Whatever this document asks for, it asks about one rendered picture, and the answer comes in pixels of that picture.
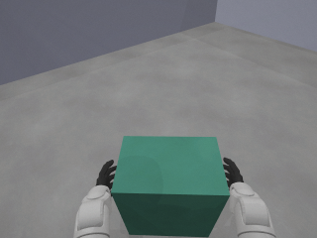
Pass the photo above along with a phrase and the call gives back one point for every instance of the left robot forearm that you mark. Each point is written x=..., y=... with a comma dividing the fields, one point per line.
x=93, y=216

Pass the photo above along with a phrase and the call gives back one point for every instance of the right robot forearm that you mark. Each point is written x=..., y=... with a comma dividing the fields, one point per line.
x=252, y=217

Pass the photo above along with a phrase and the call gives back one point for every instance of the carton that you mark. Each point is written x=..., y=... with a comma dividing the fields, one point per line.
x=170, y=185

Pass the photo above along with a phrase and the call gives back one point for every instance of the right robot hand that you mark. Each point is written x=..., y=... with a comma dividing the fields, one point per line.
x=233, y=175

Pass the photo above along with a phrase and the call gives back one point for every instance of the left robot hand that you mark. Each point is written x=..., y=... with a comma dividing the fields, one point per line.
x=104, y=178

